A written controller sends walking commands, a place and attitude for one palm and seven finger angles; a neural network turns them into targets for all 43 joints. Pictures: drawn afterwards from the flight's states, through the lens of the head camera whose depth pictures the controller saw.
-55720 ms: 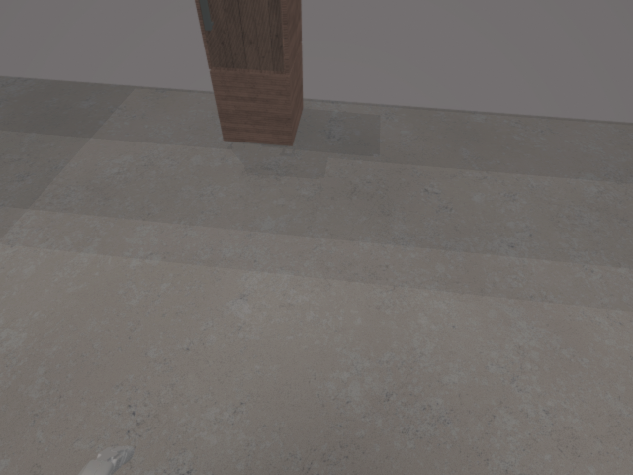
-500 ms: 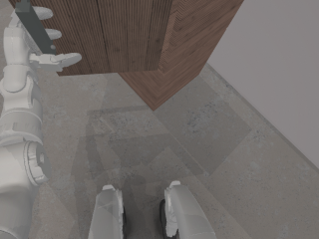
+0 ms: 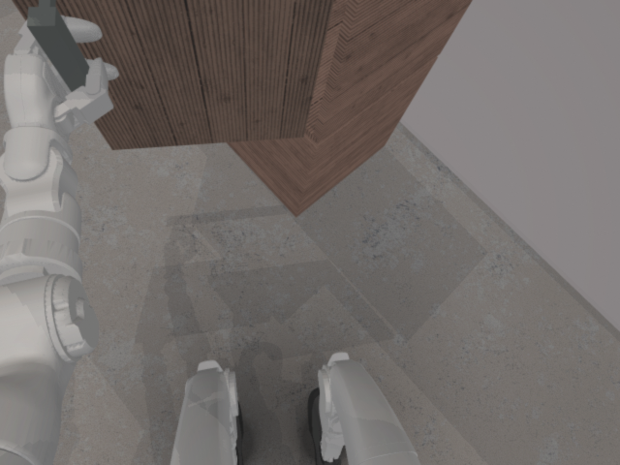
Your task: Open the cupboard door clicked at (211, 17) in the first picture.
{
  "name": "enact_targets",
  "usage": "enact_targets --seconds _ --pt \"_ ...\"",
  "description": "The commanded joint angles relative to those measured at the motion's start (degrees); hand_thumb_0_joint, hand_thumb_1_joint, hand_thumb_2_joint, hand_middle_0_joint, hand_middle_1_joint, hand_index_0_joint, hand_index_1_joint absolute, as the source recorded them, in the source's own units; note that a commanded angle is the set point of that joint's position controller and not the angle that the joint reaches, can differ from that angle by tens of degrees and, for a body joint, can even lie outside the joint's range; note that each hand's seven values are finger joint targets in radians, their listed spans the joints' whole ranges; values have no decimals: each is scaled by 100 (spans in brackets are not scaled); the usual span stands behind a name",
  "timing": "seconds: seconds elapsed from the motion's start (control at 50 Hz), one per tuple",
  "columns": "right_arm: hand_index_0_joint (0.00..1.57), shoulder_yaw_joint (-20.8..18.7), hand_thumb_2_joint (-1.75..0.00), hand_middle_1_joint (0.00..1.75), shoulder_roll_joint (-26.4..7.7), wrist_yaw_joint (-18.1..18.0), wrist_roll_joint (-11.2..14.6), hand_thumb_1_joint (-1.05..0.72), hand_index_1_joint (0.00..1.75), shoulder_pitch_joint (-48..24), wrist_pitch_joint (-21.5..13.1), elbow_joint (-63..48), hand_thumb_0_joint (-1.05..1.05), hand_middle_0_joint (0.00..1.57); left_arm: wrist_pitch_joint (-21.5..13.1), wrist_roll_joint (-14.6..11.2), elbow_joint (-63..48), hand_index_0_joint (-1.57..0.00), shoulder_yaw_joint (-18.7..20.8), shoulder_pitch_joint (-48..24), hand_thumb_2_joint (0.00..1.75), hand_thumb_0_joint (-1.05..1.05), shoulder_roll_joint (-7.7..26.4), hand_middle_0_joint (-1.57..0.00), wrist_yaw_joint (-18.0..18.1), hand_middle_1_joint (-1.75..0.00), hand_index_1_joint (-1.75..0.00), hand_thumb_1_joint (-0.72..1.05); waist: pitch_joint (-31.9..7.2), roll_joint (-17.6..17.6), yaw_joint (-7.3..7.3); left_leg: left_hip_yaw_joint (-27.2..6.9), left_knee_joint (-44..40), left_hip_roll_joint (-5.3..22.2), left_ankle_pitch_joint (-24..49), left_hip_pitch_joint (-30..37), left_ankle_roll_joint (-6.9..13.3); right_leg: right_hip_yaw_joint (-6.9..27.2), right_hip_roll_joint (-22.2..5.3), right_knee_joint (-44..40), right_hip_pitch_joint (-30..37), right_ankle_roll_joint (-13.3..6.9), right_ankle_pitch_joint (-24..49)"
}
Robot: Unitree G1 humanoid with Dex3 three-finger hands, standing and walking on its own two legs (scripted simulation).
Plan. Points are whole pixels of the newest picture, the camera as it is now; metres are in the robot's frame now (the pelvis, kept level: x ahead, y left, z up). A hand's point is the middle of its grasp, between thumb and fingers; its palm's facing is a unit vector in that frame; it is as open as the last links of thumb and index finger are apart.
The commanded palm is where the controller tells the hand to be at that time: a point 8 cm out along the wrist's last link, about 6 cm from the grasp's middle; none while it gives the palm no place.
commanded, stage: pull the door open along its arc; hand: left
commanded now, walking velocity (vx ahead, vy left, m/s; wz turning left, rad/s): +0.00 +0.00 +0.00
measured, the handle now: (74, 52) +0.59 +0.23 +0.05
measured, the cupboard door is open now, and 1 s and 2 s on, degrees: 57 99 100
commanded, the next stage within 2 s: open thumb and fingers to let go in 1.10 s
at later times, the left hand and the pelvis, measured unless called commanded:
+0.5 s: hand (125, 164) +0.45 +0.17 +0.04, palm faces +0.08 -1.00 +0.04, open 6.1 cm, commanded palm +0.40 +0.22 +0.04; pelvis +0.02 +0.00 +0.03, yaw +0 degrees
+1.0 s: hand (225, 236) +0.37 +0.07 +0.04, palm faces +0.42 -0.91 +0.00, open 6.3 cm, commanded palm +0.30 +0.11 +0.04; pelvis +0.01 -0.03 +0.03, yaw +3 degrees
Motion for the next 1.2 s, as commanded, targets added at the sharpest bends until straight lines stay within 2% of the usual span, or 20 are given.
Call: enact_targets --seconds 0.0,0.18,0.22,0.28,0.32,0.4,0.42,0.44,0.48,0.58,0.62,0.68,0.72,0.78,0.84,0.94,1.02,1.08,1.1,1.18 --pt "20 -351 -90 30 -1192 -87 -10 -90 30 1248 -34 -78 0 20 -556 79 -1353 -40 358 -2660 90 0 1625 -40 -241 -135 -135 90 -3528 1227 -162 -333 -643 -75 2606 3470 81 205 204 -824 925 -145 1839" --pt "20 -391 -90 30 -1074 -38 132 -90 30 1002 0 -446 0 20 -486 -266 -1880 -40 445 -907 90 0 1253 -40 -517 -135 -135 90 -3768 868 256 -103 -803 -137 2832 3282 105 287 186 -830 1833 -89 2506" --pt "20 -419 -90 30 -1034 -18 171 -90 30 933 -4 -520 0 20 -453 -358 -2066 -40 336 -434 90 0 975 -40 -530 -135 -135 90 -3637 608 307 -48 -874 -156 2723 3137 117 301 187 -891 2035 -61 2565" --pt "20 -486 -90 30 -990 17 226 -90 30 818 -24 -631 0 20 -448 -471 -2596 -40 132 331 90 0 534 -40 -478 -135 -135 90 -3642 628 450 -22 -1030 -170 2946 3431 72 266 169 -947 2094 -70 2713" --pt "20 -531 -90 30 -938 47 267 -90 30 707 -41 -695 0 20 -407 -573 -2824 -40 -40 937 90 0 138 -40 -414 -135 -135 90 -3457 303 481 52 -1105 -207 2768 3296 84 273 172 -1053 2266 -44 2726" --pt "20 -570 -90 30 -887 54 310 -90 30 500 -87 -807 0 20 -464 -650 -3288 -40 -167 1763 90 0 -193 -40 -242 -135 -135 90 -3109 72 610 139 -1241 -252 2532 3110 61 286 129 -1080 2423 -37 2664" --pt "20 -566 -90 30 -767 20 229 -90 30 397 -122 -913 0 20 -434 -978 -3568 -40 590 1969 90 0 -368 -40 606 -135 -135 90 -3060 152 1030 193 -1366 -253 2585 3089 -7 227 105 -1077 2481 -15 2604" --pt "20 -558 -90 30 -699 77 208 -90 30 297 -170 -941 0 20 -410 -876 -3710 -40 78 2319 90 0 -955 -40 1027 -135 -135 90 -3004 241 915 214 -1427 -257 2525 3160 -59 203 112 -1100 2442 -9 2512" --pt "20 -565 -90 30 -658 141 182 -90 30 227 -191 -970 0 20 -412 -788 -3915 -40 -159 2896 90 0 -1400 -40 1544 -135 -135 90 -2755 77 937 189 -1502 -220 2606 3281 -114 129 105 -1107 2310 -37 2405" --pt "20 -578 -90 30 -507 217 -32 -90 30 61 -154 -1054 0 20 -635 -131 -4600 -40 -552 3195 90 0 -1981 -40 2986 -135 -135 90 -2727 -100 1000 240 -1498 -256 2629 3172 -129 196 62 -989 2626 -74 2651" --pt "20 -581 -90 30 -458 237 -121 -90 30 -58 -131 -1031 0 20 -697 252 -4487 -40 -748 3158 90 0 -2215 -40 3521 -135 -135 90 -2423 -262 932 247 -1469 -271 2268 2928 -114 219 31 -1001 2515 -70 2418" --pt "20 -610 -90 30 -396 246 -250 -90 30 -203 -140 -1004 0 20 -841 867 -4544 -40 -1111 3077 90 0 -2510 -40 4219 -135 -135 90 -2506 -317 921 232 -1393 -304 2060 2812 -98 260 0 -962 2467 -87 2262" --pt "20 -643 -90 30 -362 260 -291 -90 30 -265 -157 -975 0 20 -884 1076 -4591 -40 -1506 3152 90 0 -2855 -40 4383 -135 -135 90 -2672 -312 872 263 -1366 -322 2056 2939 -89 267 -5 -1013 2520 -87 2334" --pt "20 -685 -90 30 -324 215 -304 -90 30 -362 -219 -949 0 20 -917 1133 -4744 -40 -1907 3242 90 0 -3138 -40 4398 -135 -135 90 -2922 -413 837 305 -1378 -346 1967 3032 -76 319 -20 -1142 2777 -76 2434" --pt "20 -670 -90 30 -264 183 -273 -90 30 -509 -276 -947 0 20 -876 1070 -4939 -40 -2285 3490 90 0 -3435 -40 4339 -135 -135 90 -2817 -345 866 342 -1472 -371 1852 3115 -67 327 -26 -1296 2921 -88 2396" --pt "20 -626 -90 30 -150 133 -255 -90 30 -655 -456 -891 0 20 -778 902 -5048 -40 -2708 3999 90 0 -3863 -40 4342 -135 -135 90 -2604 -711 862 360 -1528 -418 1678 2938 -36 405 -73 -1515 3201 -45 2450" --pt "20 -591 -90 30 -73 110 -296 -90 30 -770 -612 -819 0 20 -797 1091 -5000 -40 -2994 4175 90 0 -4079 -40 4414 -135 -135 90 -2280 -777 849 335 -1491 -447 1495 2768 -37 488 -135 -1580 3073 -40 2314" --pt "20 -582 -90 30 -7 124 -351 -90 30 -816 -754 -812 0 20 -787 1328 -5030 -40 -3311 4499 90 0 -4407 -40 4448 -135 -135 90 -2351 -752 884 344 -1434 -465 1571 2751 -36 529 -176 -1563 3092 -43 2500" --pt "20 -599 -90 30 -26 137 -361 -90 30 -787 -782 -778 0 20 -782 1383 -5069 -40 -3342 4433 90 0 -4397 -40 4445 -135 -135 90 -2417 -709 862 346 -1410 -453 1634 2795 -40 512 -185 -1521 3072 -51 2603" --pt "20 -643 -90 30 -118 34 -396 -90 30 -654 -744 -542 0 20 -910 1460 -5040 -40 -2699 3039 90 0 -3517 -40 4550 -135 -135 90 -2388 -762 631 292 -1133 -446 1455 2421 -14 802 -304 -1504 3021 64 2646"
